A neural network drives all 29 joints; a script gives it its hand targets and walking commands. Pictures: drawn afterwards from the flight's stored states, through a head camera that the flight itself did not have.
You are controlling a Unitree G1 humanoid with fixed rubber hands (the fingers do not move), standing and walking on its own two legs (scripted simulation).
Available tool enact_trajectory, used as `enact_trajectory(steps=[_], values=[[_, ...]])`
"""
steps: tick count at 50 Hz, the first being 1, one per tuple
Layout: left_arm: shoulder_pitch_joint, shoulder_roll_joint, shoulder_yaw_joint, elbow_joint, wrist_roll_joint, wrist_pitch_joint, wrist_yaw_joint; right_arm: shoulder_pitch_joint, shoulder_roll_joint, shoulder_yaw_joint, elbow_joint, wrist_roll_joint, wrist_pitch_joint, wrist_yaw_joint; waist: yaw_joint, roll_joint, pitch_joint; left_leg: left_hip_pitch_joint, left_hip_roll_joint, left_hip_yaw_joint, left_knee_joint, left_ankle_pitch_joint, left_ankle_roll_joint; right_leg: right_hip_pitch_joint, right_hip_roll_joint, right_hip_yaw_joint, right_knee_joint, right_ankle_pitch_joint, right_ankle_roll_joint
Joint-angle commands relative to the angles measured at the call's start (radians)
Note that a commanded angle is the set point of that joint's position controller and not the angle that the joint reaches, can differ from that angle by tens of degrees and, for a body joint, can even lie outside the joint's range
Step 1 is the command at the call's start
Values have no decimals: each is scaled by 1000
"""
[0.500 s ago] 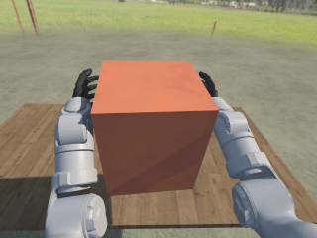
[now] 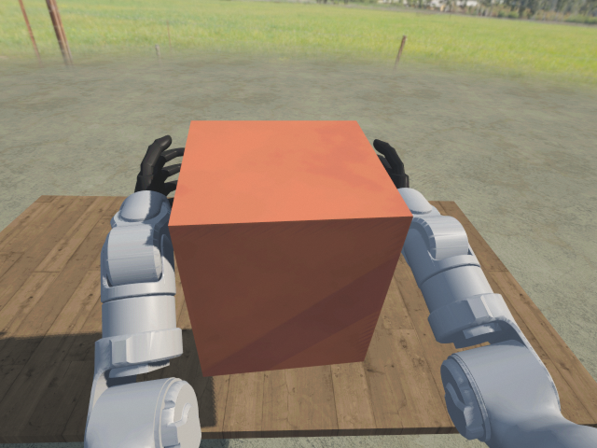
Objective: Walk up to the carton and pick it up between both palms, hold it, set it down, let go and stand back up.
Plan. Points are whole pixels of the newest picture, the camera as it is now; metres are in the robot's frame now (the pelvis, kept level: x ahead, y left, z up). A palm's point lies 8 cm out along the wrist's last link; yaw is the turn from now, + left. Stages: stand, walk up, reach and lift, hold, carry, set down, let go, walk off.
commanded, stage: hold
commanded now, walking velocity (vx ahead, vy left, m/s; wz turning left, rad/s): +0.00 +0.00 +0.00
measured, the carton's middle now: (281, 246) +0.33 +0.00 +0.19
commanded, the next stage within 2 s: none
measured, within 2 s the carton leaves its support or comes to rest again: neither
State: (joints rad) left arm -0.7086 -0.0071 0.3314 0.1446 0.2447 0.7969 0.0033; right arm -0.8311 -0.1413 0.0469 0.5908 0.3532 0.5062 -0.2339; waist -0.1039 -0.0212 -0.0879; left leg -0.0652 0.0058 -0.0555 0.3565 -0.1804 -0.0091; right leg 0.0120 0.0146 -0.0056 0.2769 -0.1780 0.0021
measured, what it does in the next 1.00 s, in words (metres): stands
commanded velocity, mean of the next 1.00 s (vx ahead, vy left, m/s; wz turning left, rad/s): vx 0.00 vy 0.00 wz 0.00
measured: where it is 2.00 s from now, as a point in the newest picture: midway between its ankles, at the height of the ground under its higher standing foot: outside the picture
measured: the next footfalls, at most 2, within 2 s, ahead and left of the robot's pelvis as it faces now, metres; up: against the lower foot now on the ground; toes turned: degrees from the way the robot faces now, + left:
none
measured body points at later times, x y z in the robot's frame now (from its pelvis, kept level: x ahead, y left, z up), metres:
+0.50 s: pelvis -0.01 +0.00 +0.00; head -0.09 +0.02 +0.44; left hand +0.36 +0.15 +0.26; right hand +0.37 -0.15 +0.25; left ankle +0.02 +0.12 -0.75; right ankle -0.01 -0.12 -0.75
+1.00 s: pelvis -0.01 +0.00 +0.00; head -0.09 +0.02 +0.44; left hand +0.37 +0.15 +0.26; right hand +0.37 -0.15 +0.25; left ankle +0.02 +0.12 -0.75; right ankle -0.01 -0.12 -0.75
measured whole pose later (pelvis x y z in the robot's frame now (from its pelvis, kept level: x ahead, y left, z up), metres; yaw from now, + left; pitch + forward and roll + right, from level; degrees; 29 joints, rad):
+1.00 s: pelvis -0.01 +0.00 +0.00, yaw +0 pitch -7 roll -1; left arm -0.76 0.00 0.35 0.23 0.26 0.78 0.00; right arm -0.88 -0.13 0.01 0.67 0.31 0.50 -0.21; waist -0.09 -0.02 -0.09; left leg -0.07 0.00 -0.06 0.34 -0.16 -0.01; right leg 0.00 0.01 0.00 0.29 -0.17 0.00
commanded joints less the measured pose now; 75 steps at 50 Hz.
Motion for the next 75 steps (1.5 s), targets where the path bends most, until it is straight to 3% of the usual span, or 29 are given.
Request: enact_trajectory(steps=[1,6,7,8,10,11,16,21,25,30,31,34,38,40,42,45,47,50,52,54,56,61,63,65,66,68,71,74,75], values=[[-732,-573,-533,-124,-145,-49,-147,-756,692,304,-343,116,-23,80,-9,44,-295,129,-52,29,-16,305,-35,39,62,-23,-13,275,53],[-742,-568,-549,-134,-143,-42,-151,-769,684,318,-356,106,-23,78,-9,76,-318,128,-57,34,-16,299,-36,47,58,-23,-8,280,52],[-683,-566,-526,-95,-129,-32,-153,-749,677,319,-347,101,-20,78,5,52,-293,119,-59,38,-14,323,-36,61,62,-28,-11,298,53],[-700,-580,-552,-139,-143,-35,-154,-738,685,328,-340,103,-19,78,-6,68,-309,127,-56,32,-14,313,-41,58,61,-25,-6,280,48],[-702,-560,-525,-94,-117,-32,-156,-736,673,288,-293,84,-15,85,-3,60,-235,106,-54,38,-38,254,-35,23,58,-31,-25,222,47],[-696,-565,-516,-77,-122,-32,-158,-759,674,304,-309,86,-19,89,13,38,-249,99,-48,39,-46,256,-29,29,60,-30,-29,214,47],[-723,-594,-523,-66,-133,-35,-160,-816,685,296,-347,96,-32,90,0,55,-311,114,-51,38,-36,236,-21,35,53,-15,-25,218,46],[-766,-568,-511,-63,-138,-49,-148,-806,708,276,-281,77,-25,90,-3,5,-274,93,-40,31,-46,205,-20,15,59,-30,-24,181,46],[-771,-567,-493,-23,-134,-54,-149,-812,688,246,-255,48,-35,107,5,51,-303,78,-46,40,-64,123,-10,20,46,-28,-26,100,43],[-779,-565,-488,3,-135,-59,-144,-803,697,260,-211,71,-31,106,8,39,-277,78,-45,37,-47,214,-17,16,56,-20,-28,182,41],[-752,-580,-491,2,-135,-57,-145,-828,685,268,-255,80,-37,104,6,43,-313,106,-46,39,-43,213,-23,25,56,-20,-23,179,42],[-718,-556,-438,73,-102,-48,-157,-828,680,248,-219,65,-35,103,26,9,-233,50,-46,48,-67,153,-7,22,53,-27,-35,129,44],[-817,-568,-506,-63,-142,-64,-142,-844,711,278,-252,91,-42,106,11,56,-356,106,-47,39,-27,262,-21,28,58,-21,-16,214,46],[-779,-570,-508,-35,-147,-60,-143,-820,697,273,-267,96,-36,97,-14,52,-357,123,-52,38,-22,248,-22,44,49,-9,-15,235,48],[-756,-568,-476,2,-125,-59,-151,-796,681,254,-222,75,-33,98,7,50,-272,78,-52,42,-53,171,-13,21,47,-16,-27,157,43],[-769,-559,-477,13,-119,-62,-158,-802,705,253,-209,69,-32,102,1,34,-251,60,-48,44,-66,162,-6,14,50,-22,-26,151,46],[-738,-561,-440,62,-113,-58,-160,-853,698,258,-238,68,-39,101,27,4,-254,42,-48,44,-65,157,-2,26,44,-20,-28,148,51],[-786,-564,-497,-34,-143,-72,-143,-845,726,285,-270,88,-44,98,8,22,-366,117,-50,35,-27,233,-9,39,48,-16,-3,251,51],[-803,-580,-522,-54,-162,-75,-138,-851,716,283,-290,95,-43,94,0,46,-374,117,-49,30,-17,251,-24,36,51,-20,-8,239,47],[-749,-574,-487,5,-145,-67,-145,-812,693,259,-252,76,-34,93,0,21,-281,93,-44,35,-36,216,-21,17,54,-24,-23,195,42],[-728,-579,-500,12,-136,-57,-152,-823,683,266,-276,77,-35,92,-9,52,-301,86,-47,34,-42,191,-25,30,48,-18,-24,177,46],[-766,-570,-478,36,-118,-53,-150,-822,685,227,-211,66,-32,109,11,72,-223,55,-44,48,-64,120,-15,-14,43,-21,-41,70,38],[-768,-574,-478,13,-133,-55,-150,-834,701,247,-228,66,-37,111,14,42,-270,55,-40,41,-62,170,-12,3,51,-24,-32,130,41],[-775,-570,-495,-55,-142,-64,-145,-786,704,263,-221,94,-35,105,8,68,-323,106,-48,40,-29,277,-30,16,59,-23,-15,229,44],[-790,-580,-532,-102,-155,-67,-139,-809,713,292,-285,120,-42,101,-9,73,-398,154,-48,32,-6,314,-37,34,63,-26,-3,267,48],[-762,-581,-523,-61,-150,-58,-142,-832,686,291,-325,121,-34,91,-3,59,-375,146,-43,31,-2,313,-41,47,71,-25,-12,248,49],[-734,-559,-488,-34,-135,-50,-150,-790,675,262,-274,87,-23,89,-13,26,-291,92,-47,38,-34,221,-29,29,57,-22,-30,183,45],[-748,-560,-499,-61,-150,-59,-151,-817,696,297,-321,100,-31,90,4,17,-339,99,-52,36,-28,248,-14,46,50,-17,-12,252,52],[-725,-557,-489,-10,-124,-55,-151,-812,695,306,-320,102,-30,89,19,21,-319,90,-56,40,-31,243,-13,45,56,-21,-13,237,59]])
